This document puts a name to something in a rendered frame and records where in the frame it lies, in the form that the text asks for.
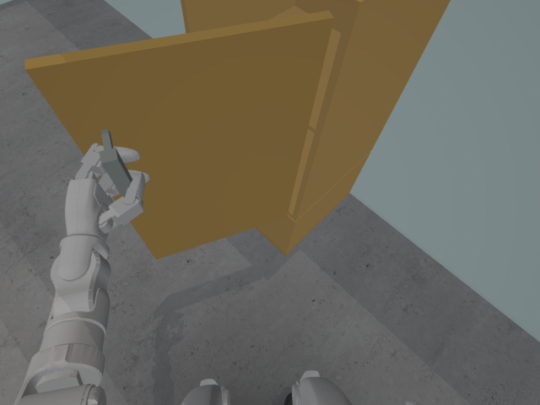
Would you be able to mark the robot left forearm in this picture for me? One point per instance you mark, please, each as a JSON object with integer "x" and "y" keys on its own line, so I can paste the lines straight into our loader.
{"x": 71, "y": 350}

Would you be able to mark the robot left upper arm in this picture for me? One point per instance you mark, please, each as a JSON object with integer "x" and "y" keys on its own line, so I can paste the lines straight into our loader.
{"x": 77, "y": 395}

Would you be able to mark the handle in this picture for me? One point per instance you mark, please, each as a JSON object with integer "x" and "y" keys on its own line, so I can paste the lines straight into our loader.
{"x": 113, "y": 164}

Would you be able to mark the robot left shin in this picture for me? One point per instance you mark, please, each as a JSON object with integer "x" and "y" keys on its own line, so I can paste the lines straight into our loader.
{"x": 208, "y": 382}

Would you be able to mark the robot shin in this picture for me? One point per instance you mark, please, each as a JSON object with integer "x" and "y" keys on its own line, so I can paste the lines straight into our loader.
{"x": 208, "y": 382}
{"x": 310, "y": 373}

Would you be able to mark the robot right shin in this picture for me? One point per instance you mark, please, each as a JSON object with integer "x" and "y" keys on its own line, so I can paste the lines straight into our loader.
{"x": 310, "y": 373}

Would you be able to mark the left robot hand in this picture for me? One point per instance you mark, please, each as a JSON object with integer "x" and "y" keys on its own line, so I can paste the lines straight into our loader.
{"x": 87, "y": 197}

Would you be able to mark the cupboard door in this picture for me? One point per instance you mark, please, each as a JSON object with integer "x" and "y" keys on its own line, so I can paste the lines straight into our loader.
{"x": 219, "y": 118}

